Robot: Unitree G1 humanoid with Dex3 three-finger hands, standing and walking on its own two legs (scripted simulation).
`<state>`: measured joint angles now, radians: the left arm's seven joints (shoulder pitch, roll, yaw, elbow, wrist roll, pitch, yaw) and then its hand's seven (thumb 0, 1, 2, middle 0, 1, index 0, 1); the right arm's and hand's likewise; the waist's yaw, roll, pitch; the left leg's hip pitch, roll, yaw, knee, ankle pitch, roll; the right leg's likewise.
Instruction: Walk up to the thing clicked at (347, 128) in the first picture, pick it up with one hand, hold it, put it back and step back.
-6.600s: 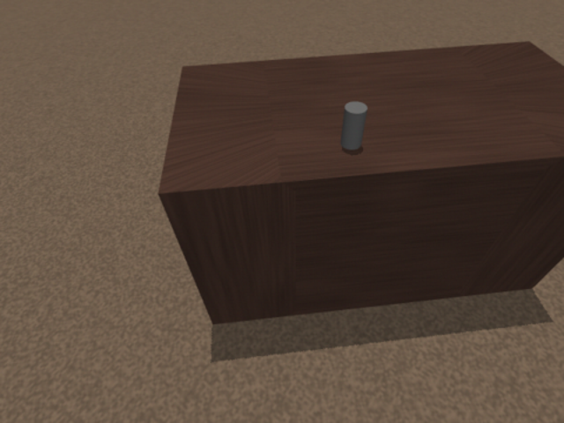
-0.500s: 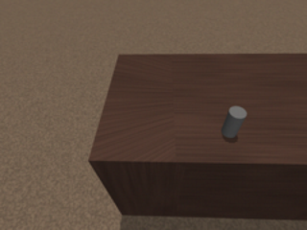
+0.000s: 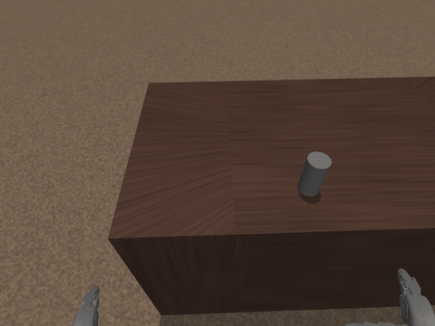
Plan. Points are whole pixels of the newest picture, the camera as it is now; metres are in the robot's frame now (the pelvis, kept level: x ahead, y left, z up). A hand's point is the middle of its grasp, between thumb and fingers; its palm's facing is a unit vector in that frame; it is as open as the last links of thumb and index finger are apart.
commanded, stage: rise first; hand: right
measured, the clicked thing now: (313, 174) +0.47 -0.20 -0.02
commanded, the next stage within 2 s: go down in 1.16 s
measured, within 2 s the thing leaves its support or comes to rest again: neither
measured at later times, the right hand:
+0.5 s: hand (402, 296) +0.18 -0.26 +0.01, palm faces +0.29 +0.88 -0.37, open 17.6 cm
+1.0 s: hand (426, 295) +0.17 -0.27 +0.06, palm faces +0.34 +0.85 -0.39, open 17.6 cm
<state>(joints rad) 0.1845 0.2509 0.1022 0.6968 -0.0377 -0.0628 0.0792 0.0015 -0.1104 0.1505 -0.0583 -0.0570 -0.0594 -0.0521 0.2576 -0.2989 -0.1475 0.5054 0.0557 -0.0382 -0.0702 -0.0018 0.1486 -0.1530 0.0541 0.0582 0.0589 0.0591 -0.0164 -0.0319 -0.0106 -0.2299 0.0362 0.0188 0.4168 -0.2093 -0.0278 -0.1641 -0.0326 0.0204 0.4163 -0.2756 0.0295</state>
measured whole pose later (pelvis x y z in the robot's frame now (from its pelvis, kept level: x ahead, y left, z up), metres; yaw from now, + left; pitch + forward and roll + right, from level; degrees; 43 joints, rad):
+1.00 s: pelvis -0.02 +0.00 +0.00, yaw -1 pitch -4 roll +0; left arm 0.25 0.22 0.15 0.61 -0.01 -0.12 0.05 -0.01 -0.55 0.06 -0.06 -0.06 -0.06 -0.06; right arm 0.40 -0.31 -0.28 0.02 0.04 -0.19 -0.04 -0.02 0.58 -0.04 0.05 0.06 0.05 0.06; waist -0.04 -0.04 0.05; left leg -0.16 0.05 0.03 0.41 -0.19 -0.03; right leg -0.09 -0.02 0.03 0.40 -0.25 0.03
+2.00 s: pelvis -0.02 -0.01 -0.01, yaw +0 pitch +2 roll +0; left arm 0.20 0.25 0.03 0.75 -0.04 -0.17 0.15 -0.01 -0.53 0.04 -0.06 -0.05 -0.06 -0.05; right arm -0.20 -0.56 -0.54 0.70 0.29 -0.20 0.49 -0.02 0.56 -0.04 0.04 0.05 0.05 0.05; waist 0.02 -0.01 -0.03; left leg -0.31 0.04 0.02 0.48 -0.21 -0.03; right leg -0.26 -0.03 0.02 0.51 -0.29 0.02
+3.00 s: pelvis -0.02 -0.01 -0.02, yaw +0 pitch +10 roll +2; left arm 0.22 0.26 -0.04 0.63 0.00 -0.25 0.18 -0.01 -0.55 0.07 -0.07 -0.06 -0.06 -0.06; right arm -0.56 -0.81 -0.59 1.08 0.26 -0.18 0.64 -0.02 0.56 -0.05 0.04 0.05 0.05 0.05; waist 0.09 0.02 -0.09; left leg -0.54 0.03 0.03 0.63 -0.27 -0.04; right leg -0.53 -0.04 0.05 0.73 -0.38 0.02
